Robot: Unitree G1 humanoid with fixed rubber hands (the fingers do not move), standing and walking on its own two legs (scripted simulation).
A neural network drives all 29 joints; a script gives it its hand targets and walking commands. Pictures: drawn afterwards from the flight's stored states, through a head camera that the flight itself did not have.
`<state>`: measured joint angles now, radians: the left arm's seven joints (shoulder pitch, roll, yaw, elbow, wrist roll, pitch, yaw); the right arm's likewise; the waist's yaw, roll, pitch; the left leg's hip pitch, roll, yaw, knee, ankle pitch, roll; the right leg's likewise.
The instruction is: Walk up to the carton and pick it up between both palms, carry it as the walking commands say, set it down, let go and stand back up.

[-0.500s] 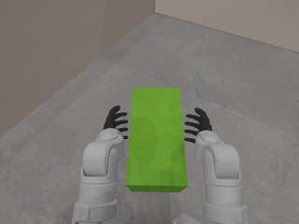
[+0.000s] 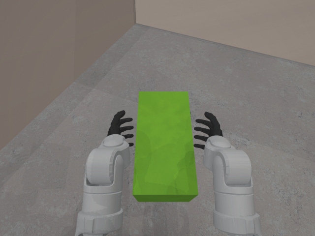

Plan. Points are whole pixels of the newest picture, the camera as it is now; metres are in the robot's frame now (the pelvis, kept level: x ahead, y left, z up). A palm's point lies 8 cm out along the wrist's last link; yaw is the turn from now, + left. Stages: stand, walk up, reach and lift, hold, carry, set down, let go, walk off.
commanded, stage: carry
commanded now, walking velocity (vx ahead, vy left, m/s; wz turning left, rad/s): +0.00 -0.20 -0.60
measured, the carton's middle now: (163, 145) +0.37 +0.00 -0.01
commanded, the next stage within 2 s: none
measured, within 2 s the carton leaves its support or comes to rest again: neither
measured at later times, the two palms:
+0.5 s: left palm (193, 116) +0.40 -0.07 +0.09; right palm (288, 139) +0.33 -0.28 +0.10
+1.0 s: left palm (301, 143) +0.32 -0.30 +0.10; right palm out of the picture +0.20 -0.49 +0.10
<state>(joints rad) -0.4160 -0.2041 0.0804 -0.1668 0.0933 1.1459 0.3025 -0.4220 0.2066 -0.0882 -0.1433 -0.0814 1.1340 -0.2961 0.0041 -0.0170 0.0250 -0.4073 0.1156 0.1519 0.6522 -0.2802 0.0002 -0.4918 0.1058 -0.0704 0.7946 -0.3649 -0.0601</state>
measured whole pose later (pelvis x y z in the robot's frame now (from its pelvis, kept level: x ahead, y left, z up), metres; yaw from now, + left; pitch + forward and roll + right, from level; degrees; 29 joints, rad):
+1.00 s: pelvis +0.00 -0.22 +0.00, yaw -30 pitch +2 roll -1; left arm -0.47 -0.23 0.12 -0.05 0.11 1.19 0.29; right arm -0.44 0.21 -0.13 -0.10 -0.11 1.22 -0.32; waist -0.03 0.05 -0.01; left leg -0.49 0.19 0.11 1.06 -0.53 -0.15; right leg -0.38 -0.01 -0.08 0.58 -0.23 -0.01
